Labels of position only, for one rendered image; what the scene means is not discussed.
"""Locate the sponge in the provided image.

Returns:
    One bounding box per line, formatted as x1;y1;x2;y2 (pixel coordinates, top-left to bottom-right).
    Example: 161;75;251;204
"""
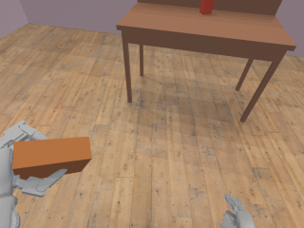
12;137;92;180

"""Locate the left robot hand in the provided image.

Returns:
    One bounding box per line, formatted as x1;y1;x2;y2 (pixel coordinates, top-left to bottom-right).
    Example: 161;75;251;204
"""
0;120;67;198

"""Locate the table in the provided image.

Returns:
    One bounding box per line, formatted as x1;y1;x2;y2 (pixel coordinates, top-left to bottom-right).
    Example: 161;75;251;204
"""
116;0;296;123

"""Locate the robot left forearm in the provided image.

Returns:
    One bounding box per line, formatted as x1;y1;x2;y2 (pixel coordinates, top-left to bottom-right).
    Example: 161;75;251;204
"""
0;195;21;228

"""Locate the right robot hand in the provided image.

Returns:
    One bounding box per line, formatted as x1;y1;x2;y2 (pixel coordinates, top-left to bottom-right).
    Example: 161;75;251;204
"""
219;194;256;228

